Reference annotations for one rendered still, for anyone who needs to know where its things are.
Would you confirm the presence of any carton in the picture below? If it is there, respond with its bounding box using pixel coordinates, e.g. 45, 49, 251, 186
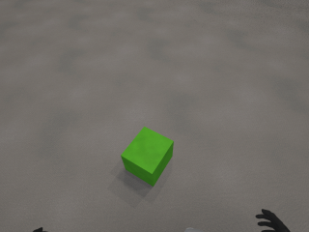
121, 127, 174, 186

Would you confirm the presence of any right robot hand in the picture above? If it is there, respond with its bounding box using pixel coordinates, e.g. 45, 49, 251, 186
255, 209, 291, 232

